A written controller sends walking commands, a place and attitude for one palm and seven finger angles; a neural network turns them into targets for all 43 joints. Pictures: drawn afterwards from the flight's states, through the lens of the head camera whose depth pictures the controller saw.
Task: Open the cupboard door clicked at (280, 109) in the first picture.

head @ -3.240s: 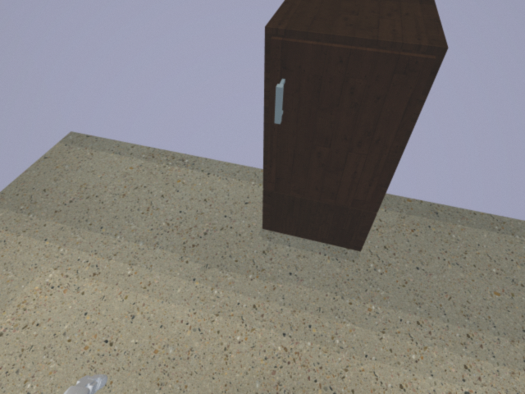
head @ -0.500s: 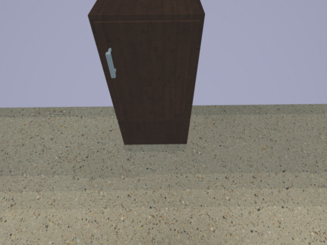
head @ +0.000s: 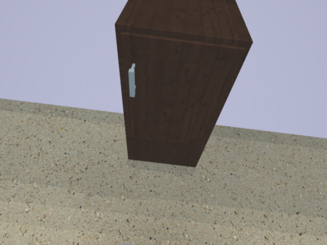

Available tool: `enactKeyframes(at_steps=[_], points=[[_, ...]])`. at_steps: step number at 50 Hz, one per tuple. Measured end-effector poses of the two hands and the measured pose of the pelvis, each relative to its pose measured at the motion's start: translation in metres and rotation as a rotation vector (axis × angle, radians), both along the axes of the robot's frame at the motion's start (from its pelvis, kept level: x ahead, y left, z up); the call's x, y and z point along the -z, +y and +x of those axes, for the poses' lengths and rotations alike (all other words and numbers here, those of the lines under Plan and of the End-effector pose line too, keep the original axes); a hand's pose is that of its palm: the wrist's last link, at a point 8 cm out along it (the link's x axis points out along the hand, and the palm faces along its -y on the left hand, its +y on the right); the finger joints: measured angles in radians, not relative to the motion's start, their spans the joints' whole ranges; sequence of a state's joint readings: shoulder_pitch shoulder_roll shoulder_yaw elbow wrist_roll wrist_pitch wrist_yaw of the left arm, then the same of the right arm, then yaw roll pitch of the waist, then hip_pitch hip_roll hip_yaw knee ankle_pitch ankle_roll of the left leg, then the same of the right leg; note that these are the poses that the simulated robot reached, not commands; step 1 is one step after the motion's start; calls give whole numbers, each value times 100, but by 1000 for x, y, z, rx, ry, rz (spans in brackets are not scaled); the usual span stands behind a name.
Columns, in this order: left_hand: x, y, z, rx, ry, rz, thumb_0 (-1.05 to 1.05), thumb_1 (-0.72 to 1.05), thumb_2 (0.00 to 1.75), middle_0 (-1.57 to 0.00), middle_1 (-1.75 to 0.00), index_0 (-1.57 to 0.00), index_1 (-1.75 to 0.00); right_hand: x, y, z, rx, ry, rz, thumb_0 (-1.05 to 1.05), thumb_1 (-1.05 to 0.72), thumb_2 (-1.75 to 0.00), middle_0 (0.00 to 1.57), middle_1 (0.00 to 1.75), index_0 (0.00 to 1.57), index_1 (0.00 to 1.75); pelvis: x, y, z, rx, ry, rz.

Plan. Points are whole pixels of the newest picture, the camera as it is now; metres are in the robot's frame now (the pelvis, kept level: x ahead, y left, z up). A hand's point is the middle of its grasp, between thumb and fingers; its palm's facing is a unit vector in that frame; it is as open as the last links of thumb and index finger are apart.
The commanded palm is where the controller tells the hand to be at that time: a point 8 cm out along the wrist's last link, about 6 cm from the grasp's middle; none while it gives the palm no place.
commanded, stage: take the last steps up to it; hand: left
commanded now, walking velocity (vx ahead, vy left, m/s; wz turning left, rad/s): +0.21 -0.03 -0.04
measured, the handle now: (132, 80) +0.68 +0.18 -0.03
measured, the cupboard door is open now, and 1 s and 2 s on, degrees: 0 0 0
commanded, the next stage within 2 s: come to a stop and stand still in 0.14 s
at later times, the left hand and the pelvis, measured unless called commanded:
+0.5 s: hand (120, 214) +0.22 +0.14 -0.16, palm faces +0.03 -0.98 -0.20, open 7.3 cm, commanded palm none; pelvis +0.12 -0.03 +0.00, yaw +2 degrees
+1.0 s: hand out of the picture +0.04 +0.23 -0.17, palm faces +0.11 -0.98 -0.18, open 7.4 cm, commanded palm none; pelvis +0.07 +0.04 +0.02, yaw +1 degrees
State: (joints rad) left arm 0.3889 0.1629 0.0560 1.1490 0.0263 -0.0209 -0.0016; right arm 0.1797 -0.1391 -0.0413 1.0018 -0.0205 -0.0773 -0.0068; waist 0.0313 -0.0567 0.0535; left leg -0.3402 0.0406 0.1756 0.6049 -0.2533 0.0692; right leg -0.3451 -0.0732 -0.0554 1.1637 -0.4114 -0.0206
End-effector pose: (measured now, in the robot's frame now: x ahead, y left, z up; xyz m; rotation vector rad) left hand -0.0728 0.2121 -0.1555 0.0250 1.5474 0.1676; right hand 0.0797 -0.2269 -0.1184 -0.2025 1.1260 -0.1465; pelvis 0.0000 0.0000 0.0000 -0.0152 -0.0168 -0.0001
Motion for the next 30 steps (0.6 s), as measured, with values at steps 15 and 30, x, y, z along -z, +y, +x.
enactKeyframes(at_steps=[15,30], points=[[-31,10,236,129,-326,77,0,91,90,-20,-30,-20,-30,12,18,-40,155,306,89,0,-92,-90,20,29,20,29,-14,-3,93,7,-6,36],[-26,-7,267,76,-369,122,-1,92,90,-20,-30,-21,-30,28,-8,30,100,306,73,0,-91,-90,20,29,20,29,-3,-17,106,-45,1,21]])
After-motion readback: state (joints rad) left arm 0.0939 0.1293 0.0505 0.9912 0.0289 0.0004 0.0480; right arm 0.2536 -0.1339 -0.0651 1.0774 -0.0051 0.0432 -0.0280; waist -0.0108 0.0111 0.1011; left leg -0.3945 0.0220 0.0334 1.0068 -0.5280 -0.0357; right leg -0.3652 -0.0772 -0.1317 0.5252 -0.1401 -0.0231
